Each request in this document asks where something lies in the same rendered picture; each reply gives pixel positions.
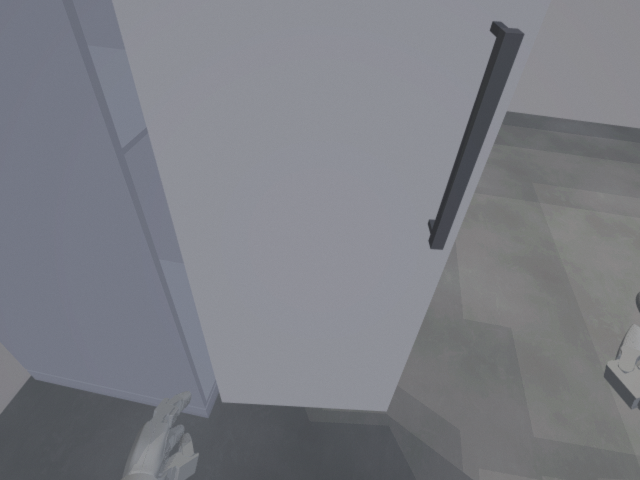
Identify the fridge door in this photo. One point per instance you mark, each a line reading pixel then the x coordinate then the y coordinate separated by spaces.
pixel 303 146

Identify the robot right hand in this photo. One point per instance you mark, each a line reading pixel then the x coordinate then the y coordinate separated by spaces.
pixel 622 373

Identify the robot left hand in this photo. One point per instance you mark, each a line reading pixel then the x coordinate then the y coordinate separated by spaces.
pixel 150 450

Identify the handle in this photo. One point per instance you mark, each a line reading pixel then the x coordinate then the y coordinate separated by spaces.
pixel 505 49

